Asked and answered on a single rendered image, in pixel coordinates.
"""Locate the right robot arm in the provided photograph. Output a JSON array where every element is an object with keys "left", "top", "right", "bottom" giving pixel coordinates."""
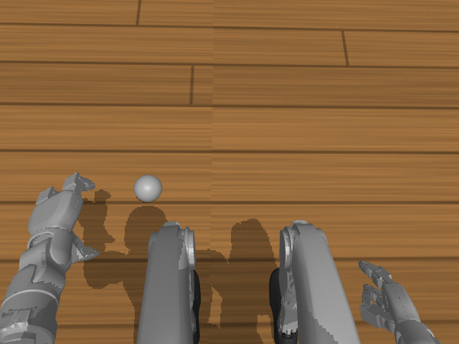
[{"left": 394, "top": 320, "right": 442, "bottom": 344}]

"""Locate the left robot hand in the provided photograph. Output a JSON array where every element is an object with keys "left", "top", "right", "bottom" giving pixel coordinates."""
[{"left": 28, "top": 172, "right": 100, "bottom": 264}]

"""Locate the ball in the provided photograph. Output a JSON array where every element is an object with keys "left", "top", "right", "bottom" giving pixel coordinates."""
[{"left": 133, "top": 175, "right": 162, "bottom": 202}]

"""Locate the right robot foot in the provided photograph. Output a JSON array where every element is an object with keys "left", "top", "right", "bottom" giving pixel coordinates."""
[{"left": 269, "top": 268, "right": 298, "bottom": 344}]

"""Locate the left robot arm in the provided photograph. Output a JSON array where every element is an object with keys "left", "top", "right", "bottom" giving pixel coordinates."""
[{"left": 0, "top": 228, "right": 73, "bottom": 344}]

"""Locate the right robot hand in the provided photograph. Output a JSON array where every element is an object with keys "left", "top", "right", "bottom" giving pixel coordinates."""
[{"left": 359, "top": 261, "right": 421, "bottom": 333}]

